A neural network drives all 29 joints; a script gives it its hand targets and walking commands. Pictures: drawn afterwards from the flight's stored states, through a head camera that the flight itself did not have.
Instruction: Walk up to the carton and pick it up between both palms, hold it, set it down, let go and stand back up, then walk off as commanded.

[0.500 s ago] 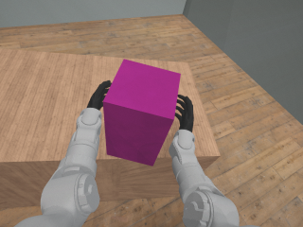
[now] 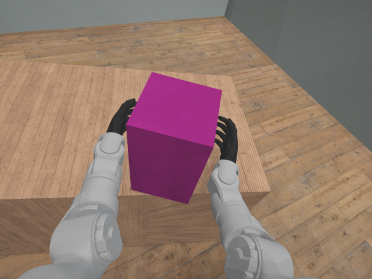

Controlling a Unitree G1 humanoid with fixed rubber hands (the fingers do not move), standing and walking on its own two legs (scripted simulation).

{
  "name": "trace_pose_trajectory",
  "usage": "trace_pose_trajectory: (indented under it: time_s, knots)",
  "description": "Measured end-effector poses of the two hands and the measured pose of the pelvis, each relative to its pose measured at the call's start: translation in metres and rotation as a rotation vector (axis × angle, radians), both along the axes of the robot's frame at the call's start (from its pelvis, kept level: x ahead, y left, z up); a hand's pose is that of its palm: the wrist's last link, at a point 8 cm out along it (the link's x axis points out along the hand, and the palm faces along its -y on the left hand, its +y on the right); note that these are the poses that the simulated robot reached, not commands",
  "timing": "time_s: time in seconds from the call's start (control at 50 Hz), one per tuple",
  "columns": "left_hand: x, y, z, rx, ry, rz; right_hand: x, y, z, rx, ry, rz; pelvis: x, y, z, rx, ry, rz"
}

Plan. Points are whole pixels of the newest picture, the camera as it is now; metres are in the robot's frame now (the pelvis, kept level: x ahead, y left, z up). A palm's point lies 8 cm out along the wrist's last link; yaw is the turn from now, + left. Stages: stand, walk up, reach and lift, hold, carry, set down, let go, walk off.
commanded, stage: reach and lift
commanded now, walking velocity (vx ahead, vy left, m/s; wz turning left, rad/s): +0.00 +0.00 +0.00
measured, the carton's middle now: (171, 145) +0.41 +0.01 +0.01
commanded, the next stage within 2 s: none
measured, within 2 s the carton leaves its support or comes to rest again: leaves its support in 0.64 s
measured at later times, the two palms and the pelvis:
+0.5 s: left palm (121, 135) +0.40 +0.13 +0.06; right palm (231, 155) +0.36 -0.12 +0.06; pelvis +0.00 +0.00 +0.00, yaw +0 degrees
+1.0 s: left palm (119, 120) +0.38 +0.13 +0.13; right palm (243, 137) +0.36 -0.12 +0.13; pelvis -0.01 +0.00 +0.00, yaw +0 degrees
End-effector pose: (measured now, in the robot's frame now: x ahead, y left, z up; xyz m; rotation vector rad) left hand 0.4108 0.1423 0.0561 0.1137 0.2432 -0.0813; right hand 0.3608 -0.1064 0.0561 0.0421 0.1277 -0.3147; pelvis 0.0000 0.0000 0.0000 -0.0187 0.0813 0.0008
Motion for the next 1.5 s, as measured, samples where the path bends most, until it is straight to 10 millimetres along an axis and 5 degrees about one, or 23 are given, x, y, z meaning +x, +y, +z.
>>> trace_pose_trajectory:
  time_s: [0.62, 1.1, 1.5]
  knots:
    - [-0.016, -0.013, 0.003, -0.05, -0.002, 0.069, -0.001, -0.014, 0.006, -0.055, -0.008, 0.045, -0.003, -0.002, 0.001, 0.002, 0.0, -0.001]
    - [-0.033, -0.012, 0.087, -0.024, -0.056, 0.124, -0.004, -0.014, 0.086, -0.04, -0.055, 0.08, -0.017, -0.007, 0.002, 0.009, -0.153, 0.001]
    - [-0.041, -0.003, 0.115, -0.018, -0.034, 0.178, 0.001, -0.005, 0.113, -0.032, -0.042, 0.13, -0.02, -0.008, 0.002, 0.011, -0.181, 0.001]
